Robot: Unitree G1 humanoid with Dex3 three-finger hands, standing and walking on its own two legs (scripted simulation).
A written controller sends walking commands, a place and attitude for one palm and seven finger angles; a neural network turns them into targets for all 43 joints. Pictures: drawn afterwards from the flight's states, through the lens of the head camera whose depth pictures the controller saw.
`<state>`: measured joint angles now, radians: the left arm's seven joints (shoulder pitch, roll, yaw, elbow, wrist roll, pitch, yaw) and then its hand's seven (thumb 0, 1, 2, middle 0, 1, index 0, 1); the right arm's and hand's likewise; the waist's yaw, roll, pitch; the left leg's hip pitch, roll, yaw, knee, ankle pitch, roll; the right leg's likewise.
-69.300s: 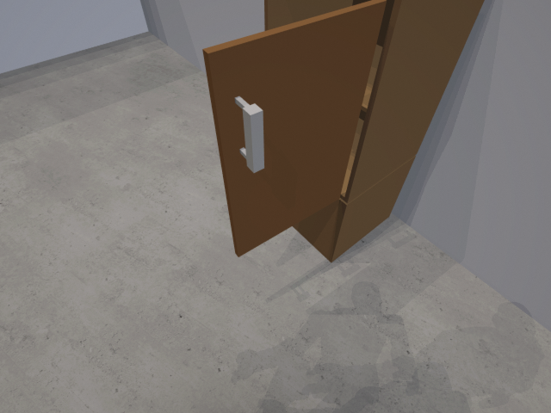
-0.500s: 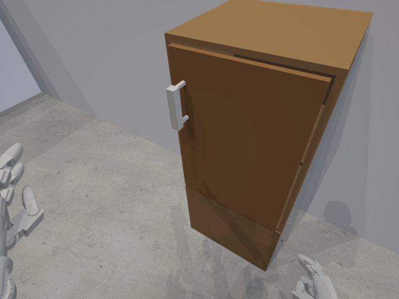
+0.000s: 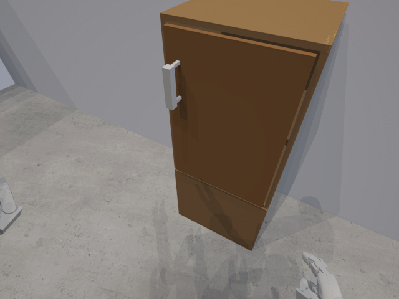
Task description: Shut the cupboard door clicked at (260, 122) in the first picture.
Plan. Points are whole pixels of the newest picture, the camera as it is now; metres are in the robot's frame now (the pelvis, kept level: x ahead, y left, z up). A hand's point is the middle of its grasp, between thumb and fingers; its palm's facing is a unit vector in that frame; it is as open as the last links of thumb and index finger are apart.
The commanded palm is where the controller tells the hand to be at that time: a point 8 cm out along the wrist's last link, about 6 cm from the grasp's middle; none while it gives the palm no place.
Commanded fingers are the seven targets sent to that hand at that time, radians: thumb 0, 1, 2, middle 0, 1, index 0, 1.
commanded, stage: step back with the hand held close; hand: left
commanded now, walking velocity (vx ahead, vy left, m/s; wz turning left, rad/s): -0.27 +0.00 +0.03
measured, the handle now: (174, 85) +0.67 +0.12 +0.11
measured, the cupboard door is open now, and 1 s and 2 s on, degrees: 0 0 0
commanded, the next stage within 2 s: stop stepping back and stand still in 0.40 s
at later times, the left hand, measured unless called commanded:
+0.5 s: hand out of the picture +0.05 +0.28 +0.19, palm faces +0.63 -0.61 -0.49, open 7.4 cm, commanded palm -0.05 +0.30 +0.19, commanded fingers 0.00 0.90 0.90 -0.20 -0.30 -0.20 -0.30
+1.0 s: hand out of the picture -0.08 +0.24 +0.19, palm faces +0.44 -0.82 -0.36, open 7.5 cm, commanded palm -0.15 +0.27 +0.19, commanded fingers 0.00 0.90 0.90 -0.20 -0.30 -0.20 -0.30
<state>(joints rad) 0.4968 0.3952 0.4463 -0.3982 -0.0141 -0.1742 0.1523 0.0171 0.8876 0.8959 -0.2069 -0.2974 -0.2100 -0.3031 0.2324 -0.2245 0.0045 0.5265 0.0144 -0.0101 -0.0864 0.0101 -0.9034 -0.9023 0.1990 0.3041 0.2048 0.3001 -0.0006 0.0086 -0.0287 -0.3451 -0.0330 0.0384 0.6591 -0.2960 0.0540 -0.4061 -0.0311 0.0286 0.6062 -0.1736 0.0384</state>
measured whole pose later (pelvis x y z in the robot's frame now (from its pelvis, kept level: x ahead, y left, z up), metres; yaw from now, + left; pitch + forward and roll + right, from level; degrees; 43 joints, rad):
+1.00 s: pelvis -0.29 -0.03 +0.02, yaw +0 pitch +1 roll -3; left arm 0.53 0.41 0.40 -0.47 -0.03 -0.13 0.17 0.02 0.89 0.90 -0.20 -0.30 -0.20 -0.30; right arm 0.35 -0.14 0.05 0.63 -0.02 -0.08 -0.05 0.01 -0.90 -0.90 0.20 0.30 0.21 0.30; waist -0.06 -0.03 -0.12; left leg -0.36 0.13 0.06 0.51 -0.31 0.00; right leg -0.19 0.05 -0.15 0.58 -0.45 -0.03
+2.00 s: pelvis -0.26 -0.02 +0.01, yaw -4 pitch +2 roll +1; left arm 0.56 0.45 0.42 -0.61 -0.03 -0.20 0.16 0.02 0.88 0.90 -0.21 -0.30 -0.21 -0.30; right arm 0.17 -0.20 0.00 0.54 0.01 -0.10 -0.07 0.01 -0.91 -0.90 0.20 0.30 0.20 0.30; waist -0.03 -0.06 -0.01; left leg -0.31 0.05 0.08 0.55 -0.27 -0.02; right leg -0.15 0.03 -0.06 0.51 -0.40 -0.05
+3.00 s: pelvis -0.32 +0.02 +0.02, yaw -2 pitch -2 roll -1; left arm 0.35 0.17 0.01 1.14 0.02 0.01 0.03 0.01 0.91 0.90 -0.19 -0.29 -0.20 -0.30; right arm 0.30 -0.16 -0.01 1.11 -0.02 0.02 -0.02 0.00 -0.91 -0.90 0.20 0.30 0.20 0.30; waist -0.01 0.02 0.00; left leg -0.25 -0.01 0.06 0.38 -0.09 0.04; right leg -0.13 -0.01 -0.03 0.41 -0.25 0.01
